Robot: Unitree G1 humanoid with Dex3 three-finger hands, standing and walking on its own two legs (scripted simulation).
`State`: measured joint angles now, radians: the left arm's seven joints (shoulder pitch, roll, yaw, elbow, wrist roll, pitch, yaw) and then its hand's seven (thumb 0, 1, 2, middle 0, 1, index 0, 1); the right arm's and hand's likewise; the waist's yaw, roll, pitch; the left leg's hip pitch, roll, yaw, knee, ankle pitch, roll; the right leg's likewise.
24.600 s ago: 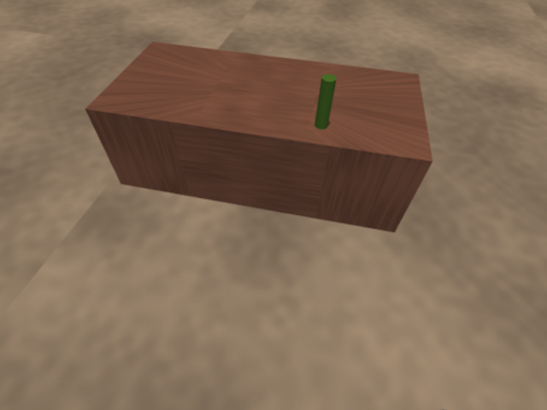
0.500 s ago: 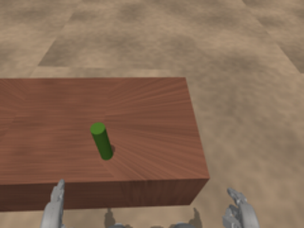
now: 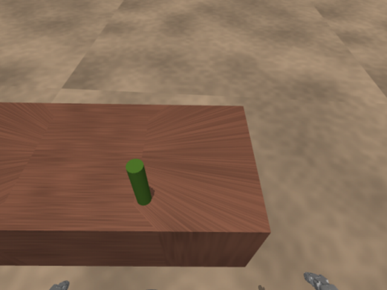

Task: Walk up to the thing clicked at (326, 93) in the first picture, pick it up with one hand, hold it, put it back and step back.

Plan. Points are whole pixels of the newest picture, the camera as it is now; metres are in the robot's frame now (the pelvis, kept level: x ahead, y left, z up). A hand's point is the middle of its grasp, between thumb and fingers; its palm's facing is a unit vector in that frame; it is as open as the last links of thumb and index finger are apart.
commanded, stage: stand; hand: left
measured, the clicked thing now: (139, 184) +0.46 +0.17 -0.19
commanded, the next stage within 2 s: none
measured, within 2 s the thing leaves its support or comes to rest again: neither
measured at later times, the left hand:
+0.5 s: hand out of the picture +0.04 +0.25 -0.12, palm faces -0.01 -0.94 -0.35, open 7.5 cm
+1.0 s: hand out of the picture +0.06 +0.25 -0.12, palm faces -0.01 -0.94 -0.34, open 7.4 cm
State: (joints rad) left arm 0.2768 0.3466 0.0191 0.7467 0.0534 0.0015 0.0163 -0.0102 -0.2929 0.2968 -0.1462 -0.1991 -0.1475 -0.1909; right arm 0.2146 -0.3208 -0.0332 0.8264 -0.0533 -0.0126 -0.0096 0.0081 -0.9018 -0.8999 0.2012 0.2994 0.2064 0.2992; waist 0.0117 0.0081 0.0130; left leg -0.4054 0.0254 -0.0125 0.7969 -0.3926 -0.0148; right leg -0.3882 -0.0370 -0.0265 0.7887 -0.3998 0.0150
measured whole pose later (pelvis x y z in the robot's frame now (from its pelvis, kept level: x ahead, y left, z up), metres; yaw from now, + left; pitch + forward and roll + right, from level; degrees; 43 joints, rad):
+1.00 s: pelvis +0.00 +0.00 +0.04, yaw +0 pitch -3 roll +0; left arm 0.12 0.33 0.00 1.17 0.02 -0.01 0.00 0.00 0.90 0.90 -0.20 -0.30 -0.20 -0.30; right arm 0.14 -0.33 0.00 1.15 -0.02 0.00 -0.01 0.00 -0.90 -0.90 0.20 0.30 0.20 0.30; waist 0.01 0.01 0.06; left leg -0.12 0.02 -0.01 0.35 -0.17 -0.02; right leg -0.10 -0.04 -0.04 0.34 -0.18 0.02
